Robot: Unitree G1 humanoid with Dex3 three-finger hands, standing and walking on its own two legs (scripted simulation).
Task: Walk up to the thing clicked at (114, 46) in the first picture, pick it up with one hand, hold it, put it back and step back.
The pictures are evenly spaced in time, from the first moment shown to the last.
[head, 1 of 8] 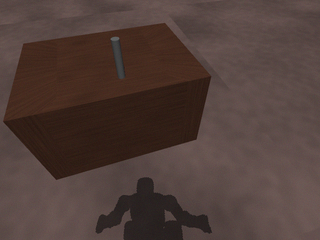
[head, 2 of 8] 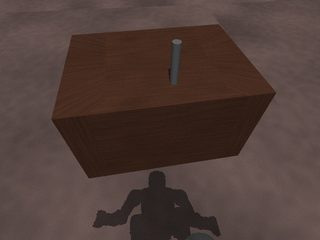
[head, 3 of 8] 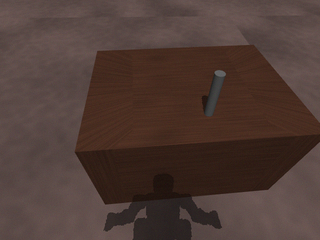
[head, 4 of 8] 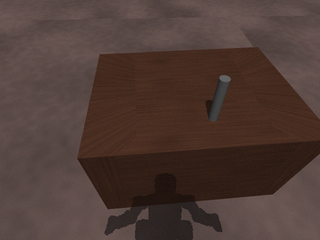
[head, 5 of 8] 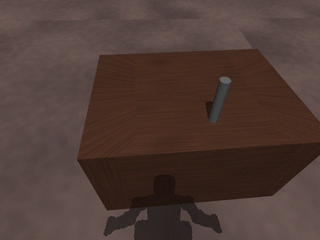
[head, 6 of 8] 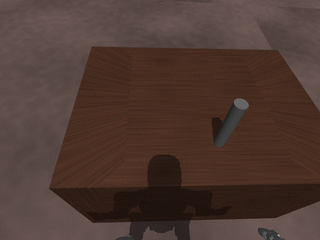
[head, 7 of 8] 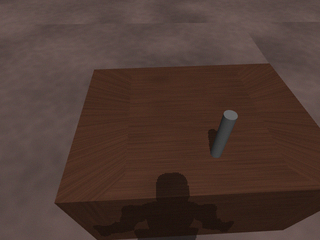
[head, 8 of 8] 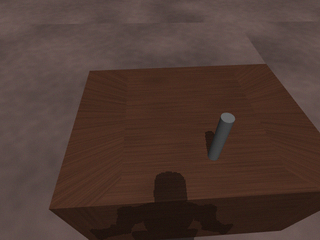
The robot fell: no
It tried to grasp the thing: no
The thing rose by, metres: 0.00
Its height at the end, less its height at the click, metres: +0.00
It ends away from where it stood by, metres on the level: 0.00
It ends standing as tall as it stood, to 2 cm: yes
